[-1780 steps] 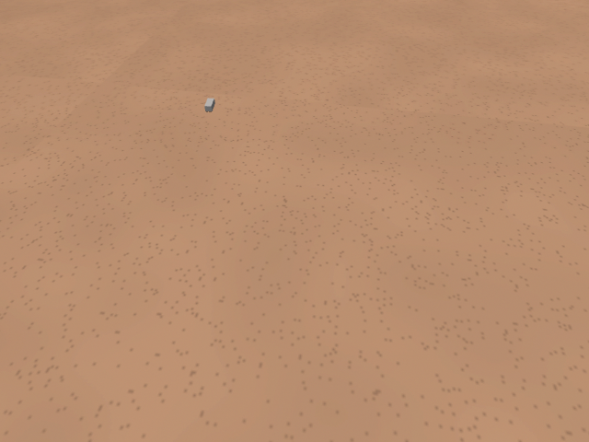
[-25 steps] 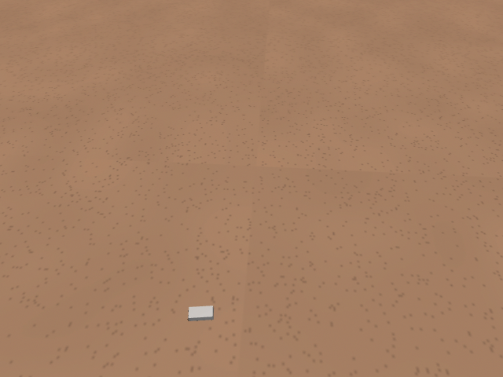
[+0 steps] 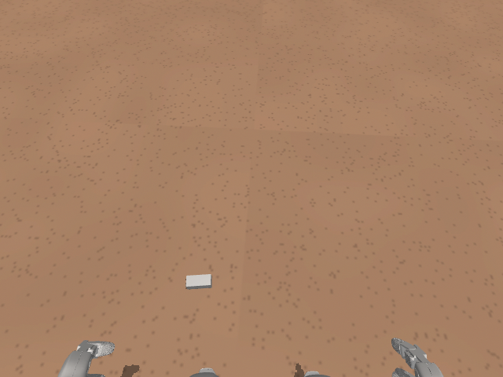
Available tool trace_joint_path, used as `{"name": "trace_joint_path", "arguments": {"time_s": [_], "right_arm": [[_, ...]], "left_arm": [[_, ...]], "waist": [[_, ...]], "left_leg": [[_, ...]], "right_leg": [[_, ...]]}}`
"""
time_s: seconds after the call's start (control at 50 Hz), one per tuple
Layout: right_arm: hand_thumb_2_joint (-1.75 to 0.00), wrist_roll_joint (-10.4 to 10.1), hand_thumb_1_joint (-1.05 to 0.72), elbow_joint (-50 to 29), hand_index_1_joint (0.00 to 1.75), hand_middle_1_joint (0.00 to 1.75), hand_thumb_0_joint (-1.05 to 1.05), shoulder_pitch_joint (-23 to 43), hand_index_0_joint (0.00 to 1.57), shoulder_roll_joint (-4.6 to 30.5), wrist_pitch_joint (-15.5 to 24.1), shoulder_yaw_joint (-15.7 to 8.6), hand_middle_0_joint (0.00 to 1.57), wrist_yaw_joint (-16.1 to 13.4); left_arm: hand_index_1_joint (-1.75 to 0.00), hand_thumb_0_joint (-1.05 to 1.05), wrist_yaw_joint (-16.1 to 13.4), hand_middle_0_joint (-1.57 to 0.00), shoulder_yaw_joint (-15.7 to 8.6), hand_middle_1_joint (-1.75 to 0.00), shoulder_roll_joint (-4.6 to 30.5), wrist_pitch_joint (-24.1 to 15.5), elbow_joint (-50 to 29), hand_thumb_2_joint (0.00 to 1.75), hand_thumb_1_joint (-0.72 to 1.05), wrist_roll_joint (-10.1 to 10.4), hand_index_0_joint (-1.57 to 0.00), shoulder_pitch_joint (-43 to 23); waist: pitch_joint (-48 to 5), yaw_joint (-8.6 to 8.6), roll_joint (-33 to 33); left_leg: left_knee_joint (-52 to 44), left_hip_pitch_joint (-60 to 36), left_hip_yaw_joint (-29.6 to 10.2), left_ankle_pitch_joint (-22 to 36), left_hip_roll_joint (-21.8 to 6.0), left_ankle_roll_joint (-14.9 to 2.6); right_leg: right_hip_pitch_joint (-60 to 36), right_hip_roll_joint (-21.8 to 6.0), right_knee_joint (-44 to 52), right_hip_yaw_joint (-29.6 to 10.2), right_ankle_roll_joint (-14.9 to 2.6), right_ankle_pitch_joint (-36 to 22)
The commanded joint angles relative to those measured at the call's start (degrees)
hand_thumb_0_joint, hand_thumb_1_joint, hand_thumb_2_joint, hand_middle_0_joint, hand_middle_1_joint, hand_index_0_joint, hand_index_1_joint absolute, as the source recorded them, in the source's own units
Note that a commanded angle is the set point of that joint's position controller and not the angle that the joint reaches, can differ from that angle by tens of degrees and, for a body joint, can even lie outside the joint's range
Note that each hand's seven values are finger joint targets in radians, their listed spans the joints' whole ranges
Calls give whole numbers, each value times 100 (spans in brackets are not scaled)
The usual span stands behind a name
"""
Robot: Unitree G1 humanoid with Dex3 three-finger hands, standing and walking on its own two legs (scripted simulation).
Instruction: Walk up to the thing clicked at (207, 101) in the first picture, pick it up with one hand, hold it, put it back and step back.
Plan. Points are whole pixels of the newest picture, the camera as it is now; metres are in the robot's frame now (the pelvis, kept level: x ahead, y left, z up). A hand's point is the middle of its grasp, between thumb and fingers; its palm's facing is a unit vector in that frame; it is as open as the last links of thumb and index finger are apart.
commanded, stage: rise first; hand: left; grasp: from above
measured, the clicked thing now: (199, 281) +0.50 +0.21 -0.72
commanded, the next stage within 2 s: none
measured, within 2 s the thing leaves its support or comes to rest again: neither
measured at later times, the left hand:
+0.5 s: hand out of the picture +0.13 +0.25 -0.19, palm faces -0.19 -0.86 -0.48, open 13.8 cm
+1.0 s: hand (145, 336) +0.25 +0.28 -0.38, palm faces -0.44 -0.41 -0.80, open 13.6 cm
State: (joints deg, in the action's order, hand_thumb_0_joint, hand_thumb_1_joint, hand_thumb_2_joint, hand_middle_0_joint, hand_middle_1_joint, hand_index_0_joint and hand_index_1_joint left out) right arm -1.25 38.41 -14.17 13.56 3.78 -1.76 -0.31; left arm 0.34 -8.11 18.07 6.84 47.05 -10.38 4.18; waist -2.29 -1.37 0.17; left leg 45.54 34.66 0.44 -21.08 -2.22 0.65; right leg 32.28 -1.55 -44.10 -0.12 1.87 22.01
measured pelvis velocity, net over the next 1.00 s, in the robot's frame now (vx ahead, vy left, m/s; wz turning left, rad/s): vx -0.07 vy -0.01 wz -0.03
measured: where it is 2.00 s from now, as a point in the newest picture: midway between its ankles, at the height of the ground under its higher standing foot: outside the picture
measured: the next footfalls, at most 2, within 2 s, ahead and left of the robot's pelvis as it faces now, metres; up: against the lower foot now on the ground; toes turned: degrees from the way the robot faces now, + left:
none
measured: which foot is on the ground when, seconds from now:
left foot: down 0.00-1.00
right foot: down 0.00-1.00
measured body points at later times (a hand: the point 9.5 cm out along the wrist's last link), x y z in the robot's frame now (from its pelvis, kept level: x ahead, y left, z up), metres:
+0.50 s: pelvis +0.00 +0.00 -0.06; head +0.10 +0.02 +0.38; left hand +0.14 +0.30 -0.16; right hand +0.18 -0.24 -0.15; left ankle +0.01 +0.12 -0.71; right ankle +0.00 -0.14 -0.71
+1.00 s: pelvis -0.07 -0.01 -0.24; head +0.12 +0.00 +0.17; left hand +0.27 +0.29 -0.33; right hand +0.11 -0.28 -0.37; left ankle +0.01 +0.12 -0.71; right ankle +0.00 -0.14 -0.71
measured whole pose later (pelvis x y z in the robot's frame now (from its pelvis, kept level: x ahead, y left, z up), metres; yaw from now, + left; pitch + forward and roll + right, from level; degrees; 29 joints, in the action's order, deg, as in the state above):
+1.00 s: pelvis -0.07 -0.01 -0.24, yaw -2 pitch +33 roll -3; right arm 0.3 38.1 -4.4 16.4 9.1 -3.4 2.4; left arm -7.5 -5.4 26.9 -2.2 45.2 -43.5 -19.1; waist -10.0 -1.5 1.2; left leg 106.4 102.3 -3.5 -37.2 -2.7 1.4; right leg 99.2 -0.3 -105.7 0.2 1.8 39.5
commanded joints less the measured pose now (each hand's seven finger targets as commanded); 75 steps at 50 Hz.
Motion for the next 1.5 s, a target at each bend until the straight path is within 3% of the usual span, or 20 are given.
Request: {"name": "trace_joint_path", "arguments": {"time_s": [0.0,0.08,0.18,0.36,0.42,0.48,0.58,0.62,0.72,0.88,0.96,1.02,1.04,1.1,1.12,1.16,1.18,1.26,1.36,1.48], "right_arm": [[-89,22,-87,-918,30,30,0,72,20,905,392,-409,20,-109],[-90,34,-88,-1042,30,30,0,73,20,892,449,-404,20,-130],[-90,53,-88,-1208,30,30,0,145,20,877,509,-395,20,-136],[-90,80,-92,-1481,30,30,0,169,20,807,628,-353,20,-130],[-90,80,-92,-1574,30,30,0,208,20,764,653,-338,20,-140],[-90,78,-92,-1600,30,30,0,261,20,785,712,-325,20,-173],[-90,106,-91,-1449,30,30,0,390,20,838,883,-299,20,-132],[-90,106,-91,-1326,30,30,0,440,20,891,958,-309,20,-60],[-90,96,-89,-1047,30,30,0,488,20,1086,1036,-417,20,67],[-90,112,-90,-578,30,30,0,390,20,1231,804,-544,20,182],[-91,162,-91,-389,30,30,0,222,20,1218,667,-583,20,222],[-90,217,-89,-158,30,30,0,33,20,1228,569,-569,20,241],[-90,224,-87,-257,30,30,0,101,20,1210,553,-570,20,261],[-89,278,-86,-180,30,30,0,99,20,1266,468,-530,20,253],[-89,294,-86,-144,30,30,0,33,20,1275,434,-505,20,264],[-89,335,-86,-71,30,30,0,-62,20,1308,361,-493,20,274],[-89,359,-87,151,30,30,0,-222,20,1281,290,-457,20,286],[-90,463,-88,60,30,30,0,-205,20,1361,114,-440,20,340],[-90,597,-90,251,30,30,0,-376,20,1376,-58,-378,20,413],[-90,704,-90,358,30,30,0,-423,20,1405,-174,-323,20,472]], "left_arm": [[-96,0,-60,-18,-224,-94,1019,-85,-1649,93,-48,-125,-16,-89],[-96,0,-110,-17,-294,-94,1066,92,-2043,93,-49,-298,-15,427],[-92,0,-141,-20,-198,-90,941,392,-2550,89,-44,-421,-18,913],[-95,0,-171,-17,-127,-94,875,714,-3364,91,-50,-533,-16,1527],[-97,0,-194,-16,-155,-96,874,757,-3585,92,-51,-545,-15,1658],[-96,0,-230,-16,-119,-95,994,715,-3556,93,-52,-713,-15,1208],[-96,0,-289,-15,-110,-94,1165,252,-2819,94,-53,-1234,-13,326],[-97,0,-342,-16,95,-95,1019,-38,-2447,93,-52,-1516,-14,54],[-94,0,-624,-19,-56,-92,1522,-625,-2239,92,-47,-2188,-18,-782],[-97,0,-975,-19,-291,-95,2278,-874,-1211,94,-48,-3189,-17,-2407],[-96,0,-956,-20,-77,-95,2346,-1089,-552,92,-46,-3590,-19,-3565],[-93,0,-966,-22,-17,-93,2670,-1323,201,90,-41,-3921,-21,-4213],[-92,0,-984,-22,99,-91,2613,-1434,37,89,-39,-4018,-22,-4564],[-91,0,-1118,-21,2,-91,3079,-1684,436,89,-36,-4401,-21,-5095],[-92,0,-1176,-20,100,-91,3098,-1759,490,90,-37,-4560,-20,-5426],[-92,0,-1344,-19,-16,-93,3290,-1848,502,89,-37,-4801,-20,-5764],[-91,0,-1420,-19,34,-91,3283,-1825,975,91,-39,-4947,-19,-5715],[-90,0,-1715,-19,-80,-89,3565,-1894,937,93,-41,-5327,-18,-6322],[-88,0,-1909,-19,-47,-88,3736,-1870,1589,92,-42,-5727,-18,-6666],[-85,0,-1963,-20,118,-85,3743,-1919,2034,90,-40,-5993,-20,-7071]], "waist": [[-1517,16,378],[-1643,36,369],[-1636,-6,364],[-1995,-51,447],[-2046,-24,357],[-1870,-146,356],[-1804,-195,424],[-2030,-220,408],[-3067,-89,759],[-3917,18,550],[-3999,-153,213],[-3779,-278,32],[-3897,-285,65],[-3918,-267,199],[-3924,-352,339],[-4126,-348,469],[-4061,-395,560],[-4425,-422,1016],[-4152,-641,1171],[-3940,-812,1249]], "left_leg": [[-51,-521,-6,1033,162,-33],[342,-288,-53,1327,127,-53],[616,92,-146,1115,82,-50],[1287,467,-212,1549,53,-77],[1462,734,-183,1324,87,-99],[1562,1078,-204,734,93,-104],[2254,1971,-238,109,116,-96],[2619,2277,-268,115,135,-82],[3440,2567,-350,508,107,-48],[4654,3874,-206,231,137,-129],[5223,4763,-122,-517,161,-179],[5531,5505,-98,-1159,186,-211],[5658,5562,-69,-1141,187,-204],[5922,5761,-85,-1432,187,-187],[6018,5919,-77,-1521,200,-185],[6144,5801,-135,-1467,191,-184],[6178,5814,-154,-1519,190,-172],[6396,5614,-199,-1184,186,-143],[6672,5895,-242,-1161,177,-164],[6966,6124,-271,-1178,163,-175]], "right_leg": [[109,189,-53,224,-259,-872],[374,190,-419,221,-250,-1071],[732,218,-725,252,-256,-849],[1233,223,-1327,288,-257,-1016],[1324,212,-1402,271,-244,-969],[1663,220,-1518,250,-257,-587],[2700,210,-2300,221,-286,-41],[3151,209,-2765,213,-297,-23],[4128,195,-3807,200,-337,-204],[4977,251,-4674,225,-331,-55],[5301,281,-4931,236,-309,473],[5553,313,-5084,236,-294,1155],[5605,307,-5165,243,-300,1151],[6036,334,-5420,290,-334,1562],[6158,340,-5541,304,-341,1624],[6454,347,-5755,405,-357,1554],[6570,351,-5870,455,-368,1560],[6825,349,-6303,599,-402,1173],[7213,348,-6644,696,-406,1090],[7591,359,-6877,754,-415,1086]]}}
